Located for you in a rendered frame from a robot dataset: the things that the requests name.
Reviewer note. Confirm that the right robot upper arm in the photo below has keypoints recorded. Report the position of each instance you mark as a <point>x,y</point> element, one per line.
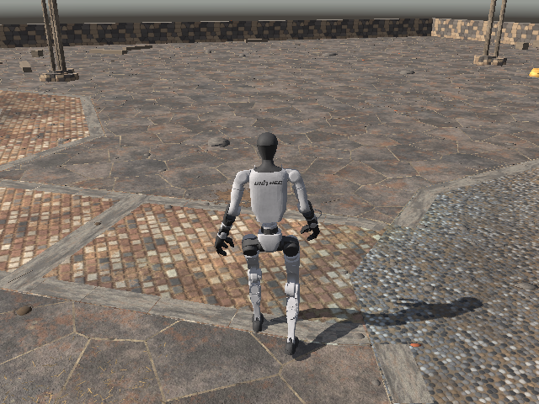
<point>295,177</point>

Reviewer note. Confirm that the robot thigh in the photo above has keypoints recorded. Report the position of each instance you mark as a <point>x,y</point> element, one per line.
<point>250,247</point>
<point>291,250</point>

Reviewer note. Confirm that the left robot upper arm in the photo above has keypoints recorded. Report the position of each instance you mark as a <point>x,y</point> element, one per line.
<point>241,178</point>

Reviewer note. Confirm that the robot left forearm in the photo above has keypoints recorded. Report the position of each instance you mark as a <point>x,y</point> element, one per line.
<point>226,224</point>

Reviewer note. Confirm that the left robot hand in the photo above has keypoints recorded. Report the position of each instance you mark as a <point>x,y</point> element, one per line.
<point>220,243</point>

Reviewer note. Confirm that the robot left thigh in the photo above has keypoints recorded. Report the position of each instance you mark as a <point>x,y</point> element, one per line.
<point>250,247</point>

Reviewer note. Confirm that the robot right forearm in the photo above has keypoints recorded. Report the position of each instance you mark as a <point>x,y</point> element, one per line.
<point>310,217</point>

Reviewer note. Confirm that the robot right thigh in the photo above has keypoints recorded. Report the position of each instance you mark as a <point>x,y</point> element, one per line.
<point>291,250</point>

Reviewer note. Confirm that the right robot hand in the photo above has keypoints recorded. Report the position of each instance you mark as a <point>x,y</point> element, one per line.
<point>307,228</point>

